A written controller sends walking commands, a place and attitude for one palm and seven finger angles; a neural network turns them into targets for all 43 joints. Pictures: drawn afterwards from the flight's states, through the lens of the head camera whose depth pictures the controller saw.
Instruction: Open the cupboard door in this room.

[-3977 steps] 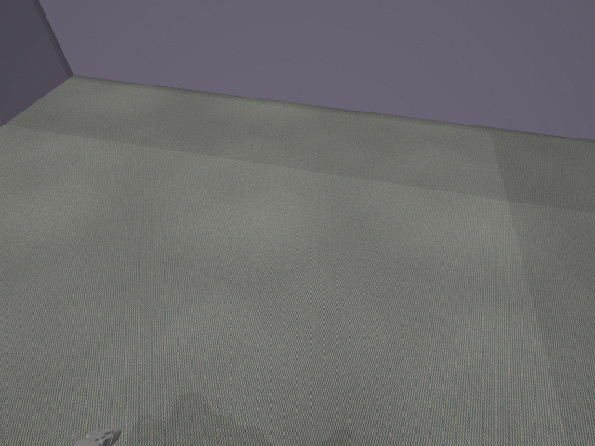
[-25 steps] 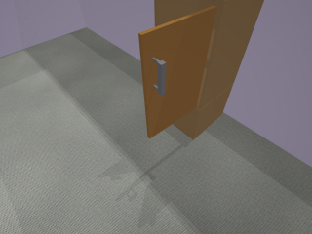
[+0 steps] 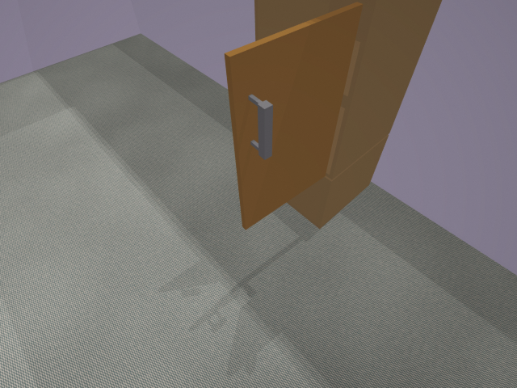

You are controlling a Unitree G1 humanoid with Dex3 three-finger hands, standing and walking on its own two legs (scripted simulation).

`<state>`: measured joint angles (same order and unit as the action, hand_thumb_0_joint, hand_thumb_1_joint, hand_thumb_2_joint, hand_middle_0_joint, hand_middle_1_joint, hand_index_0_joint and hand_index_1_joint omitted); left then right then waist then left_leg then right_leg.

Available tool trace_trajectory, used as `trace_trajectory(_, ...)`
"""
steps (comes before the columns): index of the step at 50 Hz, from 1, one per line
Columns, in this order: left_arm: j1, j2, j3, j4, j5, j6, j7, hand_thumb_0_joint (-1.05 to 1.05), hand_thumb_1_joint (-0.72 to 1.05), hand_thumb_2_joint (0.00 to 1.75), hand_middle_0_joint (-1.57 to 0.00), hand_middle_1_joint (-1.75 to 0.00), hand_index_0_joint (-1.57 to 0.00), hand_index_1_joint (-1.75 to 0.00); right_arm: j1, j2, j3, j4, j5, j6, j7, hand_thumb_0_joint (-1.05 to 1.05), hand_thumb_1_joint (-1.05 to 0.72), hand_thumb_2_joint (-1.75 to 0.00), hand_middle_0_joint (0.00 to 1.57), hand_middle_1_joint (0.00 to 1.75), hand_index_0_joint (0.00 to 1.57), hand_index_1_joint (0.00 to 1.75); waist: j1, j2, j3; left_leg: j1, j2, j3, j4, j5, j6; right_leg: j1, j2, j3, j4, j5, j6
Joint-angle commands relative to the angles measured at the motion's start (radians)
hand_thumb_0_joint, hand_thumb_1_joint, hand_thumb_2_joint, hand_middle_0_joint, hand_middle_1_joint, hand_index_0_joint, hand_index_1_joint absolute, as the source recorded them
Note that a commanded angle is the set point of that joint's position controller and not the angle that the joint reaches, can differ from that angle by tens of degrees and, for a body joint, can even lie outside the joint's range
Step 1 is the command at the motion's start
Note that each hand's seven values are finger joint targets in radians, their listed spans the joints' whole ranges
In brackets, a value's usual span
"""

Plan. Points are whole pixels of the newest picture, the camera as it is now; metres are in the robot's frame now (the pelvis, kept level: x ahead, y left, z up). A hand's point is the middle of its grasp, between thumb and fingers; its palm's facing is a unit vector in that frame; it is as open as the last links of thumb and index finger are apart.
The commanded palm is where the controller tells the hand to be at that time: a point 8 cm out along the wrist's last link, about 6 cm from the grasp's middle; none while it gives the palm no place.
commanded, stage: look to check the result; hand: left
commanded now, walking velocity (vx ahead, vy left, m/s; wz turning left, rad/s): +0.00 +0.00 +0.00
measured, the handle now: (259, 127) +0.64 +0.04 +0.02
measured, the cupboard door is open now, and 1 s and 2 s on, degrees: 86 86 86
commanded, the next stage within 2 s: stand and wait in 0.28 s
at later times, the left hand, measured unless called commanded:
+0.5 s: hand out of the picture +0.10 +0.23 -0.16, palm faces -0.03 -0.94 -0.33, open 7.4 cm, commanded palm none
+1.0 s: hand out of the picture +0.09 +0.23 -0.16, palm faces -0.03 -0.95 -0.32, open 7.4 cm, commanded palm none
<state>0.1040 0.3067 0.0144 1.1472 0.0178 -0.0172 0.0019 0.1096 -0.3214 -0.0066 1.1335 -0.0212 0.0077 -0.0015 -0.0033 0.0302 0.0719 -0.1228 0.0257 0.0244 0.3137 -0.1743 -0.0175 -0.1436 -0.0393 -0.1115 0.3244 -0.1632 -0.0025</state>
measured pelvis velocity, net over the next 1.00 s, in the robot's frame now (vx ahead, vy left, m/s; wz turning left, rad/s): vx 0.02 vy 0.00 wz -0.01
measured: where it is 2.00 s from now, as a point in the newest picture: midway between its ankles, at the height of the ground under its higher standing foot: outside the picture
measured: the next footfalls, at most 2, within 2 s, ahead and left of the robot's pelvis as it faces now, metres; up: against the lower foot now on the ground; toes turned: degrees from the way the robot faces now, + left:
none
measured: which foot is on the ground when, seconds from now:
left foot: down 0.00-1.00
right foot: down 0.00-1.00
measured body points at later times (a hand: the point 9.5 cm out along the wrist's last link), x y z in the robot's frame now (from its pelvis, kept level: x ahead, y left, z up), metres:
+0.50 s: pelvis +0.02 -0.01 +0.00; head +0.04 -0.02 +0.45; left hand +0.10 +0.28 -0.13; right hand +0.09 -0.29 -0.15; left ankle +0.00 +0.13 -0.75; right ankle +0.01 -0.11 -0.75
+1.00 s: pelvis +0.02 +0.00 +0.00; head +0.04 -0.01 +0.45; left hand +0.09 +0.28 -0.14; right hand +0.08 -0.28 -0.15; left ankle +0.00 +0.13 -0.75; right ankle +0.01 -0.11 -0.75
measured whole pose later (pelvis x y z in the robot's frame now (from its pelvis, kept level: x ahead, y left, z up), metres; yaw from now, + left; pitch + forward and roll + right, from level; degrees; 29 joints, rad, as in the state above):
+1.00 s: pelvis +0.02 +0.00 +0.00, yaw -1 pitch -1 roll +0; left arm 0.12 0.30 0.01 1.14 0.02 -0.02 0.01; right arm 0.13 -0.30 0.00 1.14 -0.02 0.00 -0.01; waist -0.01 0.02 0.05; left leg -0.07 0.03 0.03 0.28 -0.20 -0.02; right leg -0.10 -0.03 -0.10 0.29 -0.18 0.00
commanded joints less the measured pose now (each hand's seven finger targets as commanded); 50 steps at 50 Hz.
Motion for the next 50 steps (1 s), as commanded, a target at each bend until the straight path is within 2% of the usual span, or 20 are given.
trace_trajectory(1, -0.030, 0.201, 0.037, -0.051, -0.007, -0.020, 0.012, 0.00, 0.90, 0.90, -0.20, -0.30, -0.20, -0.30, -0.011, -0.175, -0.030, -0.049, 0.003, -0.023, -0.011, 0.00, -0.90, -0.90, 0.20, 0.30, 0.20, 0.30, -0.004, -0.028, -0.116, 0.019, 0.101, -0.082, -0.047, 0.143, 0.029, 0.056, -0.110, 0.118, -0.055, 0.109, -0.036)
trace_trajectory(3, -0.026, 0.205, 0.038, -0.053, -0.006, -0.020, 0.013, 0.00, 0.90, 0.90, -0.20, -0.30, -0.20, -0.30, -0.015, -0.175, -0.028, -0.053, 0.005, -0.022, -0.011, 0.00, -0.90, -0.90, 0.20, 0.30, 0.20, 0.30, -0.001, -0.030, -0.103, 0.019, 0.099, -0.081, -0.046, 0.146, 0.029, 0.051, -0.109, 0.116, -0.058, 0.115, -0.036)
trace_trajectory(8, -0.024, 0.206, 0.039, -0.053, -0.006, -0.023, 0.016, 0.00, 0.90, 0.90, -0.20, -0.30, -0.20, -0.30, -0.013, -0.177, -0.029, -0.052, 0.005, -0.024, -0.013, 0.00, -0.90, -0.90, 0.20, 0.30, 0.20, 0.30, -0.001, -0.047, -0.120, 0.037, 0.103, -0.077, -0.042, 0.190, 0.030, 0.068, -0.111, 0.108, -0.048, 0.185, -0.036)
trace_trajectory(10, -0.025, 0.203, 0.038, -0.053, -0.007, -0.023, 0.016, 0.00, 0.90, 0.90, -0.20, -0.30, -0.20, -0.30, -0.014, -0.173, -0.028, -0.049, 0.004, -0.024, -0.014, 0.00, -0.90, -0.90, 0.20, 0.30, 0.20, 0.30, -0.002, -0.032, -0.120, 0.037, 0.103, -0.075, -0.042, 0.200, 0.027, 0.076, -0.114, 0.108, -0.045, 0.203, -0.036)
trace_trajectory(15, -0.026, 0.200, 0.038, -0.055, -0.007, -0.023, 0.017, 0.00, 0.90, 0.90, -0.20, -0.30, -0.20, -0.30, -0.016, -0.170, -0.028, -0.051, 0.003, -0.024, -0.014, 0.00, -0.90, -0.90, 0.20, 0.30, 0.20, 0.30, -0.002, -0.032, -0.109, 0.038, 0.103, -0.071, -0.046, 0.194, 0.026, 0.073, -0.112, 0.112, -0.050, 0.205, -0.036)
trace_trajectory(21, -0.023, 0.198, 0.039, -0.058, -0.007, -0.025, 0.018, 0.00, 0.90, 0.90, -0.20, -0.30, -0.20, -0.30, -0.010, -0.168, -0.028, -0.051, 0.004, -0.027, -0.016, 0.00, -0.90, -0.90, 0.20, 0.30, 0.20, 0.30, -0.002, -0.037, -0.127, 0.050, 0.105, -0.067, -0.044, 0.226, 0.025, 0.092, -0.112, 0.110, -0.043, 0.256, -0.036)
trace_trajectory(25, -0.027, 0.196, 0.040, -0.062, -0.006, -0.024, 0.018, 0.00, 0.90, 0.90, -0.20, -0.30, -0.20, -0.30, -0.010, -0.166, -0.028, -0.052, 0.003, -0.026, -0.016, 0.00, -0.90, -0.90, 0.20, 0.30, 0.20, 0.30, -0.002, -0.029, -0.101, 0.041, 0.105, -0.065, -0.051, 0.207, 0.024, 0.082, -0.110, 0.111, -0.051, 0.230, -0.036)
trace_trajectory(34, -0.020, 0.195, 0.040, -0.062, -0.007, -0.025, 0.018, 0.00, 0.90, 0.90, -0.20, -0.30, -0.20, -0.30, 0.004, -0.167, -0.028, -0.053, 0.004, -0.029, -0.018, 0.00, -0.90, -0.90, 0.20, 0.30, 0.20, 0.30, -0.003, -0.032, -0.119, 0.055, 0.108, -0.065, -0.050, 0.231, 0.025, 0.097, -0.110, 0.111, -0.047, 0.254, -0.037)
trace_trajectory(39, -0.014, 0.193, 0.038, -0.060, -0.007, -0.024, 0.018, 0.00, 0.90, 0.90, -0.20, -0.30, -0.20, -0.30, 0.007, -0.162, -0.028, -0.051, 0.005, -0.027, -0.017, 0.00, -0.90, -0.90, 0.20, 0.30, 0.20, 0.30, -0.002, -0.035, -0.096, 0.049, 0.106, -0.064, -0.055, 0.204, 0.025, 0.083, -0.110, 0.112, -0.057, 0.225, -0.036)
trace_trajectory(50, -0.006, 0.191, 0.036, -0.057, -0.007, -0.024, 0.016, 0.00, 0.90, 0.90, -0.20, -0.30, -0.20, -0.30, 0.015, -0.161, -0.030, -0.048, 0.005, -0.030, -0.017, 0.00, -0.90, -0.90, 0.20, 0.30, 0.20, 0.30, -0.002, -0.031, -0.100, 0.054, 0.107, -0.066, -0.059, 0.204, 0.026, 0.081, -0.110, 0.113, -0.058, 0.207, -0.034)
